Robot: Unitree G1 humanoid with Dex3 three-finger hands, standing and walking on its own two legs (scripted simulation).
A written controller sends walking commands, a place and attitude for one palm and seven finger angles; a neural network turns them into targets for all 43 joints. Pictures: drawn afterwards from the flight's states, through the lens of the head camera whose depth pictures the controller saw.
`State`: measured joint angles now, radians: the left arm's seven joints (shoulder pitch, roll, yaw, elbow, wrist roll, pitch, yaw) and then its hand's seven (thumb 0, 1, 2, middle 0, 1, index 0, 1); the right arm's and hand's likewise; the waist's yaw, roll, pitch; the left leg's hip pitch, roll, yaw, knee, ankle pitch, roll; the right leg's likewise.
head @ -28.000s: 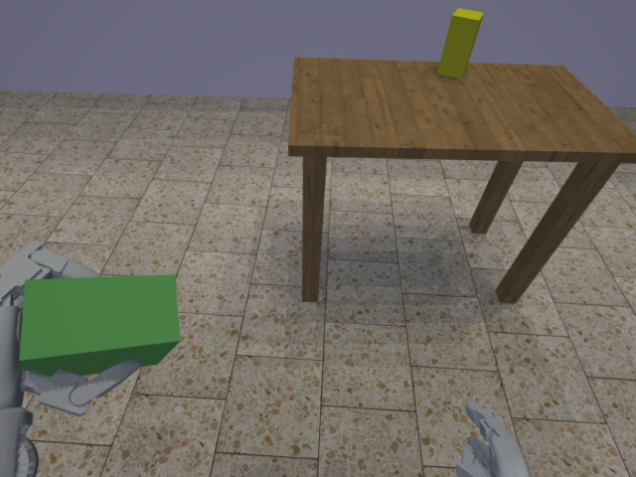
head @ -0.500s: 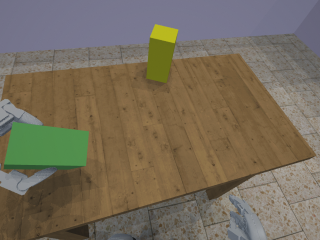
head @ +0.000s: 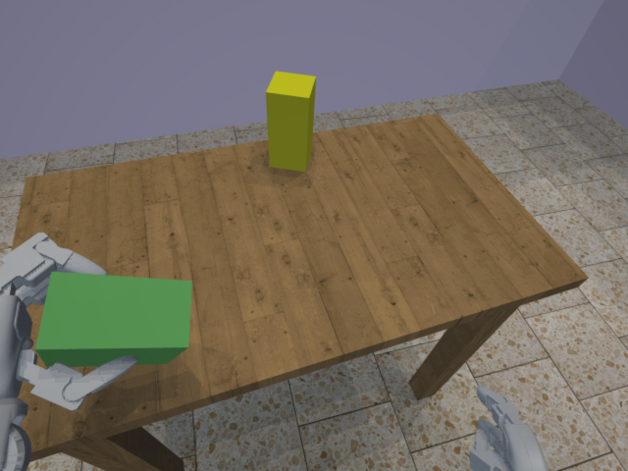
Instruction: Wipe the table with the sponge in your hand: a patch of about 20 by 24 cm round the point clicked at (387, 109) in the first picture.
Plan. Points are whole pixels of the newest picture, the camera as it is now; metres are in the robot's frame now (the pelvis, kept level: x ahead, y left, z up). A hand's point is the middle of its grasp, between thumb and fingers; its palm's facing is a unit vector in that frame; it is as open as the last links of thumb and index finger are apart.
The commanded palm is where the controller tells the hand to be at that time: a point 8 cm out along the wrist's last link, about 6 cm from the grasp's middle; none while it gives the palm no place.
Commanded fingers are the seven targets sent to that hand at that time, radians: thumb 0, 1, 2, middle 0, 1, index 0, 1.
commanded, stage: come to a stop and stand still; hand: left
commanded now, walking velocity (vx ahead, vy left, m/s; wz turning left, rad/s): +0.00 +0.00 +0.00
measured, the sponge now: (138, 325) +0.23 +0.20 +0.12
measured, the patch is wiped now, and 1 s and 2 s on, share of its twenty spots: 0.00 0.00 0.00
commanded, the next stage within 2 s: look again from close up in 0.18 s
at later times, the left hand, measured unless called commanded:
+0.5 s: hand (77, 303) +0.23 +0.25 +0.15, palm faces +0.32 -0.88 -0.36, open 10.4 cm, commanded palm +0.18 +0.28 +0.18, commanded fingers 0.00 0.10 1.30 -1.20 -1.60 -1.20 -1.60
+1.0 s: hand (96, 298) +0.24 +0.24 +0.15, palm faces +0.17 -0.79 -0.58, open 10.4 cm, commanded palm +0.19 +0.28 +0.19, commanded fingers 0.00 0.10 1.30 -1.20 -1.60 -1.20 -1.60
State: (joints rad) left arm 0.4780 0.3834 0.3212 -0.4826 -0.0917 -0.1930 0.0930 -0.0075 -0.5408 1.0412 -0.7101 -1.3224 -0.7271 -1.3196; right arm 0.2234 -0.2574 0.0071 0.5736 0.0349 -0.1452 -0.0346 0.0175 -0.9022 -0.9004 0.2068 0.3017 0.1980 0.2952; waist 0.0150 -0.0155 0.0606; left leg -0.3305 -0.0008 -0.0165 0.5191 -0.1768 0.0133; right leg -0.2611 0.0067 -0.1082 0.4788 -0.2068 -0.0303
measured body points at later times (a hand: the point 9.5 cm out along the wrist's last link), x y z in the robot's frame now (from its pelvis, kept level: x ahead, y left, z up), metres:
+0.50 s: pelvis +0.01 +0.01 +0.00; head +0.02 +0.02 +0.45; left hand +0.21 +0.29 +0.17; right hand +0.19 -0.22 -0.06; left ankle +0.06 +0.11 -0.74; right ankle +0.03 -0.10 -0.74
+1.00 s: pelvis +0.02 +0.01 +0.00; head +0.02 -0.02 +0.45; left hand +0.22 +0.28 +0.18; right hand +0.23 -0.21 -0.07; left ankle +0.06 +0.11 -0.74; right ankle +0.03 -0.10 -0.74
